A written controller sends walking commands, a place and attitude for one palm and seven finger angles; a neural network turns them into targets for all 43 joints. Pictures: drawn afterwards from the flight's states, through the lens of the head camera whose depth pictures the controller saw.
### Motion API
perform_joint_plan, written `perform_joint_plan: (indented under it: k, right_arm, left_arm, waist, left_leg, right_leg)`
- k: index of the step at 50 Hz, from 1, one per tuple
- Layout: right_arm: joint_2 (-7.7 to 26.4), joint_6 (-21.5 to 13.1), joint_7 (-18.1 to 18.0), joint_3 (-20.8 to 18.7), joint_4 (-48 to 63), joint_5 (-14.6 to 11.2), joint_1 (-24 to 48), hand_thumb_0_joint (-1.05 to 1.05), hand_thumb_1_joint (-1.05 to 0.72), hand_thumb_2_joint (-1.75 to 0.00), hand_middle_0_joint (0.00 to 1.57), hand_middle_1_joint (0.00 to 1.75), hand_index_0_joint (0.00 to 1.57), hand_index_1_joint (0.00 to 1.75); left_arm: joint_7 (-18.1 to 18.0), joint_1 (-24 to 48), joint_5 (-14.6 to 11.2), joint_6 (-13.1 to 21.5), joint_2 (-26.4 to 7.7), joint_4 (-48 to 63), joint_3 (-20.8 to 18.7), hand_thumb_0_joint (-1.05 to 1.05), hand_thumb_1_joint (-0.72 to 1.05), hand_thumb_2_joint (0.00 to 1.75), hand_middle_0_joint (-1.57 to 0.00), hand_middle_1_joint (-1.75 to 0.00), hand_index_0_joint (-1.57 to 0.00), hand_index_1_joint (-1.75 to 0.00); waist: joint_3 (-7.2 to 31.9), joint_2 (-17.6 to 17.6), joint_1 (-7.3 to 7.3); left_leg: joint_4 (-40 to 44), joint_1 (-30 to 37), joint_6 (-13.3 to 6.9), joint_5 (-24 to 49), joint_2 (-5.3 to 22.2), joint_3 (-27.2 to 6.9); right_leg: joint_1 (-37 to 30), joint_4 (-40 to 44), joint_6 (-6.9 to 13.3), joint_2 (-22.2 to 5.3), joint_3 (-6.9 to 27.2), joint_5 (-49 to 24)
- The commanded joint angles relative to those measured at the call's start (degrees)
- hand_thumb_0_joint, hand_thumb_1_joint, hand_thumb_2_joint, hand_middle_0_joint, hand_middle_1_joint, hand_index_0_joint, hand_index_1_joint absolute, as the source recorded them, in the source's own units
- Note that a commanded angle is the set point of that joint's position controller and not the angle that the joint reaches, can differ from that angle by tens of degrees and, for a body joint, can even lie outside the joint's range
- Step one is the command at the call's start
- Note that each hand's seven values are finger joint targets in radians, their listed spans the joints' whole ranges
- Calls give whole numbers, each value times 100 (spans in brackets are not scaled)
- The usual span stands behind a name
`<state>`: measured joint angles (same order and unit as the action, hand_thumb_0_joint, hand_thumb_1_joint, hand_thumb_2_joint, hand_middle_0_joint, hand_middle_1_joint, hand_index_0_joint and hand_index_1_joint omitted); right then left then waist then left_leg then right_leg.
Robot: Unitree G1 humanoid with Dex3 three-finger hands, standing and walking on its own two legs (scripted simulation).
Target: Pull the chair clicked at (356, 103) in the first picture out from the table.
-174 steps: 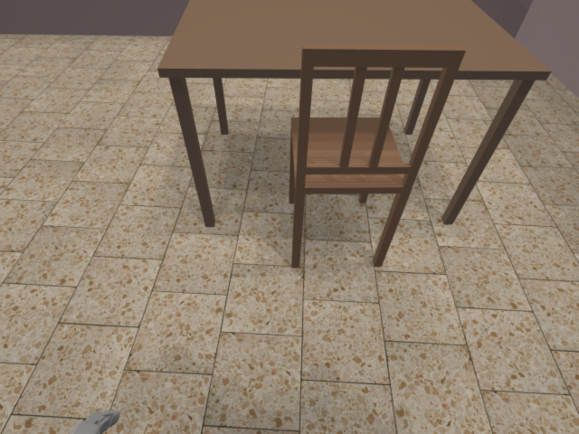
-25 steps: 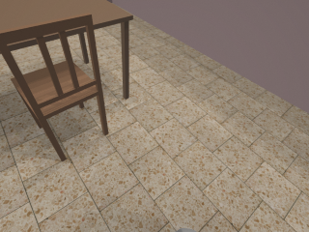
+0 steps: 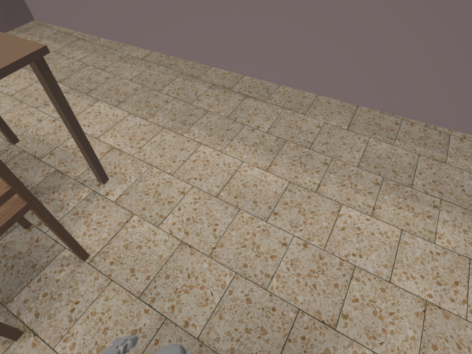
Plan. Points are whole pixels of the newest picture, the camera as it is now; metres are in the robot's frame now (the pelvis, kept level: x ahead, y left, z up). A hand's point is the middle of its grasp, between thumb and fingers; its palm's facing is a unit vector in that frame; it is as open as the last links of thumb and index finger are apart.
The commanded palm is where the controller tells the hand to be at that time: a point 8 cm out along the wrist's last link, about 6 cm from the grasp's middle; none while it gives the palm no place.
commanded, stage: walk to a spot facing it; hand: left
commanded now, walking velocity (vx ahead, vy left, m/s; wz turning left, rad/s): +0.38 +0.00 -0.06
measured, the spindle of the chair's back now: out of the picture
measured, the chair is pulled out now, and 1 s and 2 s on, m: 0.00 0.00 0.00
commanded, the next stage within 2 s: turn to face it in 0.42 s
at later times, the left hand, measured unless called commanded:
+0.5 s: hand (124, 323) +0.22 +0.24 -0.18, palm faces -0.04 -0.99 -0.12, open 7.4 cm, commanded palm none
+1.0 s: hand (157, 227) +0.43 +0.20 -0.16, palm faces +0.06 -0.98 -0.18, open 7.2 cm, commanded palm none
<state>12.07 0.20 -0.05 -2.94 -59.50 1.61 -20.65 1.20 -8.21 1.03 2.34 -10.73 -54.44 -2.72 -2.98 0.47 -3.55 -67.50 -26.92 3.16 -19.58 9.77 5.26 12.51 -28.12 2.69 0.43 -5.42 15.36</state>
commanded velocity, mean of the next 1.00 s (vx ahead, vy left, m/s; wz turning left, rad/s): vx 0.13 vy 0.00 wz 0.16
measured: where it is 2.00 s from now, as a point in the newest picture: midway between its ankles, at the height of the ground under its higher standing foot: (228, 343)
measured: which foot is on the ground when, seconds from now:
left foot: up 0.00-0.26, down 0.28-0.80, up 0.82-1.00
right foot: down 0.00-0.30, up 0.32-0.76, down 0.78-1.00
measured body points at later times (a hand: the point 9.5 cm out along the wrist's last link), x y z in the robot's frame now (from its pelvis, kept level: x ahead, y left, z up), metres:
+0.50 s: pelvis +0.21 +0.06 +0.00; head +0.23 +0.09 +0.45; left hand +0.22 +0.29 -0.17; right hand +0.24 -0.18 -0.13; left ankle +0.24 +0.13 -0.74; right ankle +0.18 -0.08 -0.63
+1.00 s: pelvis +0.31 +0.03 +0.00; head +0.33 +0.03 +0.45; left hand +0.43 +0.25 -0.14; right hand +0.31 -0.20 -0.16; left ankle +0.29 +0.15 -0.67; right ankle +0.34 -0.09 -0.74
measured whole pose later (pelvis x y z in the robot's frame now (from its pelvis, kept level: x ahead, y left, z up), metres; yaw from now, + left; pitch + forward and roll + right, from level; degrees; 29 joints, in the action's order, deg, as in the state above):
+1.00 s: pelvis +0.31 +0.03 +0.00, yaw +2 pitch -1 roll +0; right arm 8.4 3.3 0.2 -4.0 -60.0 1.0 -17.1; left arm -2.0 -6.7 1.6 1.0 -7.2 -54.5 -3.2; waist -2.9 0.3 -2.4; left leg -61.6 -26.3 3.2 -26.5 4.8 5.4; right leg 14.7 -30.6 -0.5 -8.3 -15.0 13.8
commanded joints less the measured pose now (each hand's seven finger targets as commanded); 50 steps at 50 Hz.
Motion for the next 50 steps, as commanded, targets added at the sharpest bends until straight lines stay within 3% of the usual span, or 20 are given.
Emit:
perform_joint_plan:
  k: [1, 10, 13, 14, 15, 16, 18, 21, 25, 32, 34, 37, 38, 39, 40, 41, 42, 44, 46, 50]
  right_arm:
    - [224, -121, 48, -94, 349, 21, -151, 0, -90, -90, 20, 30, 20, 30]
    - [178, -315, 202, -53, 839, -32, 1316, 0, -90, -90, 20, 30, 20, 30]
    - [474, -414, 88, -144, 379, 27, -18, 0, -90, -90, 20, 30, 20, 30]
    - [1040, -453, 6, -285, 185, 106, -799, 0, -90, -90, 20, 30, 20, 30]
    - [1541, -435, -31, -363, 91, 77, -1233, 0, -90, -90, 20, 30, 20, 30]
    - [1414, -354, -72, -292, 167, -7, -987, 0, -90, -90, 20, 30, 20, 30]
    - [713, -426, -114, -126, 323, -18, -52, 0, -90, -90, 20, 30, 20, 30]
    - [290, -539, -157, -13, 309, -56, 329, 0, -90, -90, 20, 30, 20, 30]
    - [219, -523, -193, -35, 260, -83, 209, 0, -90, -90, 20, 30, 20, 30]
    - [191, -424, -174, 23, -166, -38, -332, 0, -90, -90, 20, 30, 20, 30]
    - [236, -336, -181, -4, -249, -40, -397, 0, -90, -90, 20, 30, 20, 30]
    - [278, -207, -169, -48, -233, -61, -337, 0, -90, -90, 20, 30, 20, 30]
    - [189, -192, -146, -47, -181, -97, -353, 0, -90, -90, 20, 30, 20, 30]
    - [-75, -182, -112, -36, -86, -136, -484, 0, -90, -90, 20, 30, 20, 30]
    - [-169, -140, -119, -47, 84, -154, -482, 0, -90, -90, 20, 30, 20, 30]
    - [-44, -32, -169, -63, 145, -166, -230, 0, -90, -90, 20, 30, 20, 30]
    - [-63, 12, -130, -79, 126, -136, -67, 0, -90, -90, 20, 30, 20, 30]
    - [-54, 99, -50, -129, 138, -100, 79, 0, -90, -90, 20, 30, 20, 30]
    - [-129, 185, 18, -154, 179, -89, 24, 0, -90, -90, 20, 30, 20, 30]
    - [-153, 247, 98, -166, 395, -38, 255, 0, -90, -90, 20, 30, 20, 30]
  left_arm:
    - [-126, -556, 15, 159, -832, -44, -163, 0, 90, 90, -20, -30, -20, -30]
    - [-202, -1274, 48, 218, -867, -399, -160, 0, 90, 90, -20, -30, -20, -30]
    - [-190, -1203, 3, 208, -896, -440, -187, 0, 90, 90, -20, -30, -20, -30]
    - [-145, -1427, -57, 186, -613, -397, -168, 0, 90, 90, -20, -30, -20, -30]
    - [-95, -1587, -98, 181, -339, -301, -92, 0, 90, 90, -20, -30, -20, -30]
    - [-124, -1309, -43, 153, -545, -224, -113, 0, 90, 90, -20, -30, -20, -30]
    - [-85, -1047, 13, 88, -421, -389, -158, 0, 90, 90, -20, -30, -20, -30]
    - [-15, -1446, 67, -122, -143, -547, -173, 0, 90, 90, -20, -30, -20, -30]
    - [-1, -1367, 88, -327, -5, -392, -253, 0, 90, 90, -20, -30, -20, -30]
    - [-141, -583, 52, -193, 193, -258, -32, 0, 90, 90, -20, -30, -20, -30]
    - [-178, -470, 52, -166, 131, -247, -10, 0, 90, 90, -20, -30, -20, -30]
    - [-209, -610, 37, -117, -135, -237, -88, 0, 90, 90, -20, -30, -20, -30]
    - [-239, -882, 41, -59, -386, -292, -139, 0, 90, 90, -20, -30, -20, -30]
    - [-303, -1227, 74, 6, -807, -375, -232, 0, 90, 90, -20, -30, -20, -30]
    - [-302, -1605, 35, -2, -1183, -418, -315, 0, 90, 90, -20, -30, -20, -30]
    - [-350, -1413, -3, -41, -1051, -336, -279, 0, 90, 90, -20, -30, -20, -30]
    - [-376, -1068, 9, -46, -900, -239, -287, 0, 90, 90, -20, -30, -20, -30]
    - [-386, -612, 2, -101, -693, -53, -208, 0, 90, 90, -20, -30, -20, -30]
    - [-403, -297, 43, -123, -651, 68, -217, 0, 90, 90, -20, -30, -20, -30]
    - [-383, -90, 99, -201, -789, 235, -303, 0, 90, 90, -20, -30, -20, -30]
  waist:
    - [-82, -762, 89]
    - [-263, -792, 485]
    - [373, -157, -151]
    - [995, 841, -389]
    - [1294, 2106, -337]
    - [936, 1399, -297]
    - [63, 698, 11]
    - [-90, 452, 441]
    - [-71, 423, 512]
    - [-83, 747, 243]
    - [12, 850, 204]
    - [154, 680, 413]
    - [417, 277, 536]
    - [896, -723, 626]
    - [1253, -1458, 718]
    - [1148, -1307, 727]
    - [998, -1463, 683]
    - [662, -956, 484]
    - [430, -880, 298]
    - [52, -1135, 254]
  left_leg:
    - [573, -588, 72, 625, 37, -90]
    - [2815, -199, -189, 764, -241, 35]
    - [3797, 1983, -370, 950, -644, 212]
    - [4168, 3304, -728, 825, 430, -1127]
    - [5063, 3953, -1217, 928, 1810, -3029]
    - [5314, 3413, -1362, 380, 1909, -3179]
    - [5565, 2162, -1022, 341, 1517, -2069]
    - [5508, 1505, -664, 1545, 1023, -510]
    - [5535, 1525, -898, 2198, 980, 165]
    - [4911, 1893, -1110, 4361, 605, 218]
    - [4644, 1893, -1080, 4108, 604, 24]
    - [4031, 1709, -802, 3425, 437, -241]
    - [3498, 1333, -581, 2823, 216, -142]
    - [2440, 289, -298, 1254, -286, 236]
    - [1058, -188, -119, -1626, -778, 281]
    - [318, -217, -132, -1858, -612, -311]
    - [-16, -379, -89, -1530, -448, -394]
    - [-223, -425, -22, -1030, -366, -328]
    - [129, -203, 3, -759, -332, -242]
    - [1215, 148, 35, -469, -359, 81]
  right_leg:
    - [-50, 1669, 608, -1282, 1002, -1249]
    - [-734, 1413, 608, -1435, 1272, -1575]
    - [-291, -562, 332, -968, 820, -2718]
    - [694, -2134, 41, -375, 418, -1520]
    - [1916, -3954, -146, 270, 167, 1612]
    - [2108, -4544, -41, -72, 690, 1618]
    - [2297, -4825, -101, -522, 760, 607]
    - [1838, -4528, -268, -651, 660, -63]
    - [2176, -4204, -471, -725, 512, -401]
    - [1277, -1459, -495, -522, -102, -529]
    - [825, -950, -504, -413, -183, -431]
    - [67, -4, -526, -407, -223, -953]
    - [-686, 179, -457, -765, 60, -2042]
    - [-1855, 41, -105, -1892, 995, -3778]
    - [-2183, 247, 617, -2954, 1544, -5200]
    - [-1715, 452, 874, -3036, 1392, -4956]
    - [-1406, 576, 785, -2753, 1155, -4281]
    - [-824, 750, 515, -2436, 559, -3015]
    - [-192, 951, 333, -2313, 98, -2000]
    - [460, 979, 220, -2249, -363, -838]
